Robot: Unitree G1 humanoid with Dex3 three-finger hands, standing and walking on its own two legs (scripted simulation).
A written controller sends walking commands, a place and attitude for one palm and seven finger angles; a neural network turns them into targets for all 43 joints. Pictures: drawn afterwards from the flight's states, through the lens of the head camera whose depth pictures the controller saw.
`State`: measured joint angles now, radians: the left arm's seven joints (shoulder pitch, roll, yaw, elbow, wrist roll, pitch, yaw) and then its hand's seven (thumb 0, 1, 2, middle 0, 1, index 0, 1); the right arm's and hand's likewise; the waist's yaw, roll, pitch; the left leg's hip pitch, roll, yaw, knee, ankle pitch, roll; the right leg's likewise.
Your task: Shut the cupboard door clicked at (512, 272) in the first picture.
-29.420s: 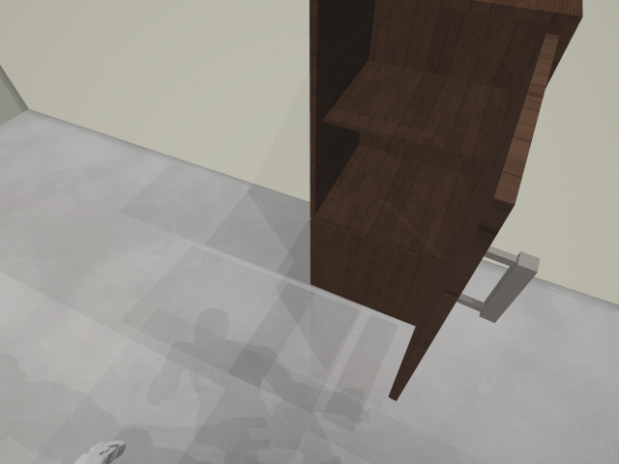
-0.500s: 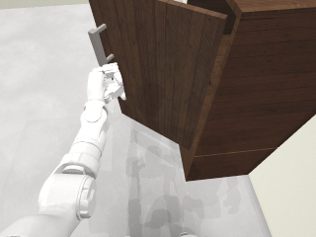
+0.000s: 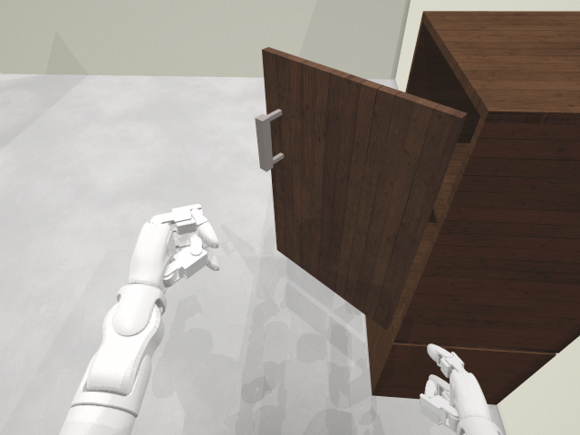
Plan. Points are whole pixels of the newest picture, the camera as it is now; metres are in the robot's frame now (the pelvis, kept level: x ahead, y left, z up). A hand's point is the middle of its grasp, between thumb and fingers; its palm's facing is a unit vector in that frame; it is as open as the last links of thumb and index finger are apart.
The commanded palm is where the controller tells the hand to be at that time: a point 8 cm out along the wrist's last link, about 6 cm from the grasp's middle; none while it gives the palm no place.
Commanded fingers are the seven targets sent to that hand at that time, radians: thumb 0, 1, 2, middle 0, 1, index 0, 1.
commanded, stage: draw the hand back to the body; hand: left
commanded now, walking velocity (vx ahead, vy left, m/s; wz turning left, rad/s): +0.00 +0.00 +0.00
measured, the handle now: (271, 140) +0.67 +0.09 +0.07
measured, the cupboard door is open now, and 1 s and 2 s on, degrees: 51 51 51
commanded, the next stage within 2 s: step back with the hand held close in 0.90 s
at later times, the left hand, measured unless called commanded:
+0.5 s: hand (59, 306) +0.21 +0.26 +0.16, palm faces +0.39 -0.82 -0.41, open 5.9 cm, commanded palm +0.15 +0.31 +0.18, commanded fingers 0.00 0.90 0.90 -0.20 -0.30 -0.20 -0.30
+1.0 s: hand (48, 308) +0.20 +0.27 +0.16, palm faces +0.44 -0.80 -0.41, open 7.4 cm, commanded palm +0.15 +0.31 +0.18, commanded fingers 0.00 0.90 0.90 -0.20 -0.30 -0.20 -0.30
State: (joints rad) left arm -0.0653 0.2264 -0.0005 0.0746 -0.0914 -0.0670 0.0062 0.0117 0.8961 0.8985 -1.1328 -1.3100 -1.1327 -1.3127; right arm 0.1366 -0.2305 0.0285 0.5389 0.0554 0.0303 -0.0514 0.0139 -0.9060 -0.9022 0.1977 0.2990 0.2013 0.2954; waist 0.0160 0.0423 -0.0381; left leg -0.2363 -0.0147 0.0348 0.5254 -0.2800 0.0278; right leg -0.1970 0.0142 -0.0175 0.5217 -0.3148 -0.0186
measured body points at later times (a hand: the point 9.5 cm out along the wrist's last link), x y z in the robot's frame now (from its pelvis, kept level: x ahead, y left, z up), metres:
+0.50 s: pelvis +0.01 +0.01 +0.01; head -0.01 -0.02 +0.46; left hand +0.18 +0.30 +0.18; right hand +0.19 -0.21 -0.09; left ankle +0.00 +0.10 -0.73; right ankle -0.02 -0.11 -0.73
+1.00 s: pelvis +0.02 +0.00 +0.01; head -0.01 -0.02 +0.46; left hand +0.17 +0.31 +0.19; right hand +0.21 -0.21 -0.08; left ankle +0.00 +0.10 -0.73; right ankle -0.02 -0.11 -0.73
